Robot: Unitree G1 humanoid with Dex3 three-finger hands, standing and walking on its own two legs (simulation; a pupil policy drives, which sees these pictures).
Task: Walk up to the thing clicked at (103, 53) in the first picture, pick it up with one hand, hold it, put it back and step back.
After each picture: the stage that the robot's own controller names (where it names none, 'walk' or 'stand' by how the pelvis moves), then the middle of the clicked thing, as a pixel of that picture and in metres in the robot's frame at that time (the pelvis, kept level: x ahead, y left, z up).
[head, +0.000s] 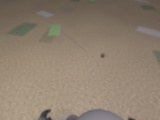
stand; (102, 54) +1.33 -0.31 -0.72
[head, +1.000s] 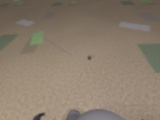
walk; (89, 56) +1.23 +0.09 -0.69
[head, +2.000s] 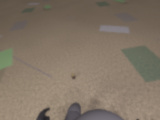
walk; (73, 76) +0.74 +0.31 -0.71
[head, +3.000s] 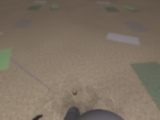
walk; (74, 92) +0.48 +0.21 -0.71
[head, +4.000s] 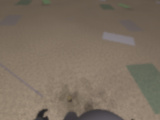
stand; (69, 98) +0.36 +0.21 -0.71
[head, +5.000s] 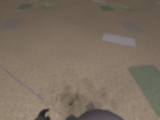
stand; (70, 102) +0.34 +0.21 -0.72
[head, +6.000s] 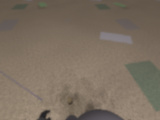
stand; (69, 101) +0.34 +0.22 -0.72
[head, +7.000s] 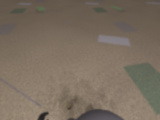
stand; (68, 106) +0.30 +0.23 -0.72
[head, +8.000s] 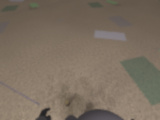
stand; (67, 102) +0.31 +0.26 -0.72
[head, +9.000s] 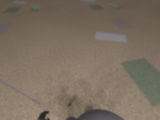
stand; (68, 102) +0.33 +0.24 -0.73
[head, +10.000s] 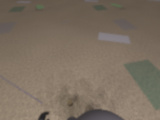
stand; (70, 103) +0.33 +0.22 -0.73
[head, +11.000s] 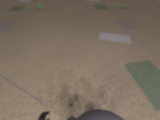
stand; (70, 102) +0.32 +0.22 -0.73
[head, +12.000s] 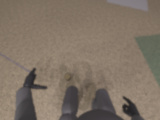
go down; (67, 77) +0.39 +0.21 -0.52
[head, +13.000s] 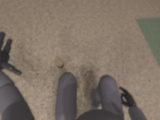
go down; (60, 63) +0.43 +0.24 -0.32
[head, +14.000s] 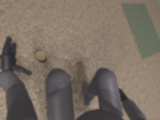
close in; (41, 57) +0.41 +0.27 -0.25
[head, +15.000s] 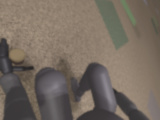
close; (17, 57) +0.40 +0.29 -0.22
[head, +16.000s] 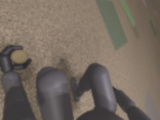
lift; (19, 58) +0.39 +0.29 -0.22
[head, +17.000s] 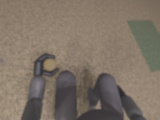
lift; (50, 65) +0.33 +0.27 -0.08
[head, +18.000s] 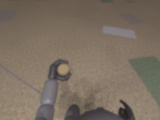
hold; (64, 73) +0.33 +0.17 +0.05
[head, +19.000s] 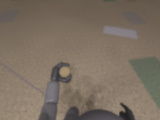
hold; (66, 75) +0.32 +0.17 +0.01
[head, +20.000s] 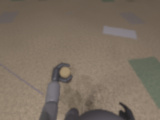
hold; (66, 75) +0.33 +0.17 +0.00
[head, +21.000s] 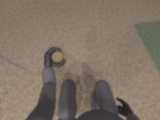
crouch; (59, 59) +0.42 +0.20 -0.08
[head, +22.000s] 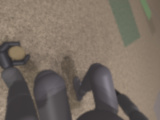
lower; (19, 55) +0.40 +0.29 -0.23
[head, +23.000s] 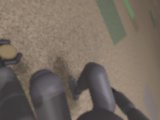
lower; (9, 54) +0.42 +0.31 -0.23
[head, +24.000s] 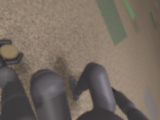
lower; (10, 54) +0.42 +0.31 -0.23
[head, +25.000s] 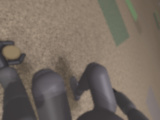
lower; (13, 54) +0.41 +0.30 -0.23
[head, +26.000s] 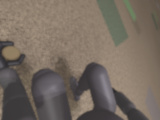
rest; (12, 55) +0.41 +0.30 -0.23
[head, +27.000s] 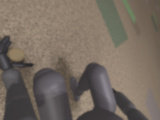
withdraw; (17, 56) +0.40 +0.29 -0.23
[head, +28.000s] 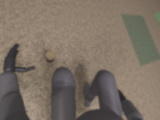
stand; (50, 57) +0.42 +0.26 -0.27
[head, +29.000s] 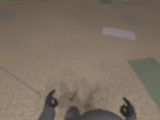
stand; (70, 96) +0.36 +0.18 -0.64
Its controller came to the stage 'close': yes
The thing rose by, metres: 0.71
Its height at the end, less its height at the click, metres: +0.00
